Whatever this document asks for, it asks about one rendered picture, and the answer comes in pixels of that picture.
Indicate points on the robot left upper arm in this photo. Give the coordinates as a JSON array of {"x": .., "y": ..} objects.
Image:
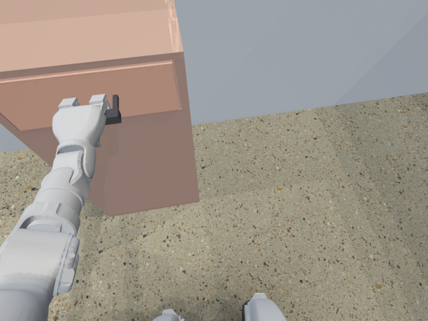
[{"x": 36, "y": 266}]

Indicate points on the cabinet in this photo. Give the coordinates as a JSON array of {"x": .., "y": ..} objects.
[{"x": 145, "y": 162}]

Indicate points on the handle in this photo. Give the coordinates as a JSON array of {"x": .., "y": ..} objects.
[{"x": 113, "y": 116}]

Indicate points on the robot left shin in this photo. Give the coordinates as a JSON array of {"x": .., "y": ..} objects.
[{"x": 169, "y": 311}]

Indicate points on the robot left hand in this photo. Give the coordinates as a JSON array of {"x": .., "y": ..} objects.
[{"x": 85, "y": 123}]

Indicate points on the right robot thigh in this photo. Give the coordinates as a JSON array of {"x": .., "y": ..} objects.
[{"x": 263, "y": 310}]

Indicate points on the drawer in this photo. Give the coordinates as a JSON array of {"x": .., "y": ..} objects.
[{"x": 31, "y": 102}]

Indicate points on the left robot forearm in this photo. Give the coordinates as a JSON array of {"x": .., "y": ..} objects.
[{"x": 59, "y": 201}]

